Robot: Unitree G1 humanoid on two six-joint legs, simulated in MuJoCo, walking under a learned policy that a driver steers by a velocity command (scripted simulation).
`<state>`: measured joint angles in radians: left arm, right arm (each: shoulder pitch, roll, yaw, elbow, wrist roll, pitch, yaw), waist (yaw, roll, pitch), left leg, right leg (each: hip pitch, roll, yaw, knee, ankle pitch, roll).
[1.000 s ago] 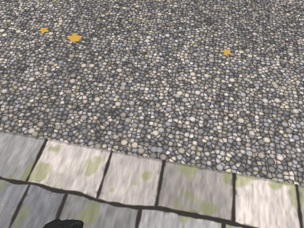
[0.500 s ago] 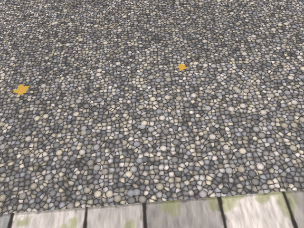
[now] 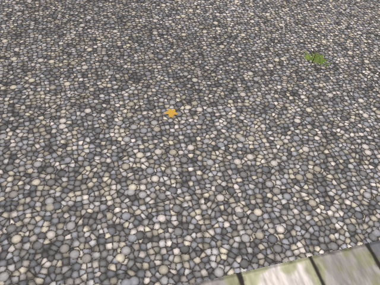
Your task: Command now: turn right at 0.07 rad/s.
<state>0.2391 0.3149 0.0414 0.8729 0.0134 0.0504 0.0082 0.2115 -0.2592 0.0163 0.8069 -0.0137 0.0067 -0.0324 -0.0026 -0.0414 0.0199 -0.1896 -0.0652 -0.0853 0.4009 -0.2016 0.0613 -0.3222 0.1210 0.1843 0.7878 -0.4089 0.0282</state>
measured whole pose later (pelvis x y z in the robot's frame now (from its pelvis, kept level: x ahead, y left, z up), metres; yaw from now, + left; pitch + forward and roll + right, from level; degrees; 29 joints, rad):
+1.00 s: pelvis +0.01 -0.01 +0.00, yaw +0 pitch -1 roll +0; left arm 0.27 0.18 -0.02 1.16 0.02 0.02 0.04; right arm 0.27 -0.19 0.00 1.11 -0.01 0.02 -0.03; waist 0.00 -0.01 0.01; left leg -0.19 -0.08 -0.08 0.46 -0.30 0.05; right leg -0.12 0.04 0.09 0.43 -0.34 -0.03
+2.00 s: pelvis +0.42 +0.02 +0.00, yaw +1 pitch +0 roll +0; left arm 0.34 0.20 0.04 1.03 0.01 -0.04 0.00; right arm 0.22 -0.16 -0.02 0.99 -0.04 0.01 0.01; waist 0.02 -0.01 0.01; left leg -0.41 0.05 0.02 0.77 -0.34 0.04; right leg -0.23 0.07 -0.11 0.34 -0.13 -0.12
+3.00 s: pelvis +1.05 +0.21 -0.04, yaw +24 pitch +3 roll -1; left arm 0.57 0.22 0.03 1.02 0.02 -0.10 0.00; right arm -0.10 -0.23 0.00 0.68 -0.05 -0.08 0.05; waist 0.08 0.01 0.03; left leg -0.58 -0.01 0.09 0.56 -0.08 0.16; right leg 0.25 0.00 -0.08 0.27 -0.45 -0.01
